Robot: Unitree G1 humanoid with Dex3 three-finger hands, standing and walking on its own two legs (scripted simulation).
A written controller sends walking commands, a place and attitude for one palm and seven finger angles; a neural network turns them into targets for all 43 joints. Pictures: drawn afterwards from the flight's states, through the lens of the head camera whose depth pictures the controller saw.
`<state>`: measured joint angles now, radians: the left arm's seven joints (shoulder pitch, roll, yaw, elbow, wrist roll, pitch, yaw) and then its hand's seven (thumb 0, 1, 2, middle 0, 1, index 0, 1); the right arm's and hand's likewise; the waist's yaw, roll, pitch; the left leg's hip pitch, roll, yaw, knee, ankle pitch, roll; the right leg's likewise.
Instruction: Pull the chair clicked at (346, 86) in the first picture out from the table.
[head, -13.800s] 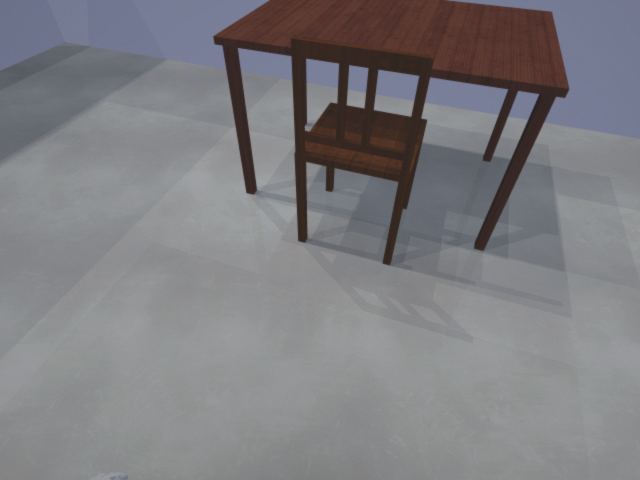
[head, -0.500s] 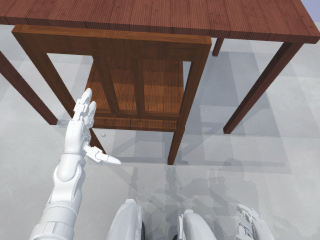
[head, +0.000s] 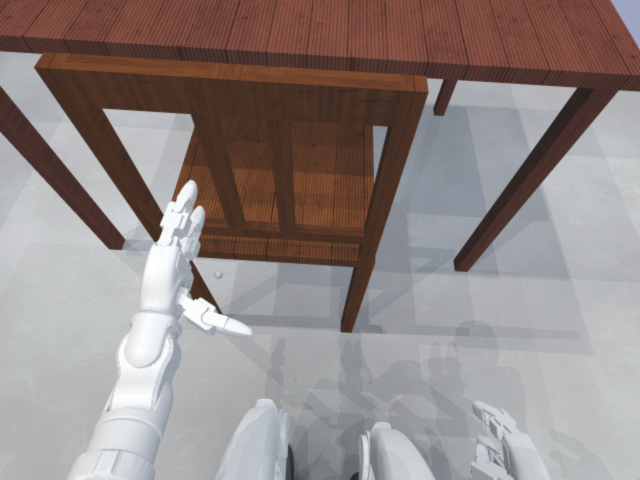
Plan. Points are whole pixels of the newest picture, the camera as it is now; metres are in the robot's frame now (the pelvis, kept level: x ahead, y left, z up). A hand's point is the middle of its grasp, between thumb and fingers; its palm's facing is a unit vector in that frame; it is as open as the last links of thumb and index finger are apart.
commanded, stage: push the fingers through the gap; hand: left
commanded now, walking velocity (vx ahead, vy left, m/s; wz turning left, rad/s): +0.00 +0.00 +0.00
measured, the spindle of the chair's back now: (223, 177) +0.51 +0.16 +0.01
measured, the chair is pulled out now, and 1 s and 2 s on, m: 0.00 0.00 0.00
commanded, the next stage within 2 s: hook a spindle and tug to test in 1.60 s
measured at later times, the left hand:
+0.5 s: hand (226, 243) +0.40 +0.14 +0.02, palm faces -0.02 -1.00 -0.06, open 16.9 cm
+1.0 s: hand (234, 209) +0.45 +0.13 +0.02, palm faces -0.01 -1.00 -0.05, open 16.9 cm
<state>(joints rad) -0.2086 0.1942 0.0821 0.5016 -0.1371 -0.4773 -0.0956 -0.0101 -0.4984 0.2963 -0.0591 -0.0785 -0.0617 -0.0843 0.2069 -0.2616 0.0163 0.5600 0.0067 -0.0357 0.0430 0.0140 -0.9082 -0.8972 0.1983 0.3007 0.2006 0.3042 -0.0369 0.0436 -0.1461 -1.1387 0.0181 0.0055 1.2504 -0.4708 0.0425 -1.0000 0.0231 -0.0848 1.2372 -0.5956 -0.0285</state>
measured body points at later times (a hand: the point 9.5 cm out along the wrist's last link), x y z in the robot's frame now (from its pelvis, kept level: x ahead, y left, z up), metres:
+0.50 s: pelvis +0.00 -0.01 +0.00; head +0.11 +0.00 +0.43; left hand +0.39 +0.19 +0.02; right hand +0.11 -0.26 -0.12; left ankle +0.06 +0.09 -0.63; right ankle +0.00 -0.11 -0.63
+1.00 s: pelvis +0.00 +0.00 -0.01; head +0.13 +0.01 +0.42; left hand +0.45 +0.19 +0.02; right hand +0.07 -0.27 -0.13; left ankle +0.06 +0.09 -0.63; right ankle +0.00 -0.11 -0.63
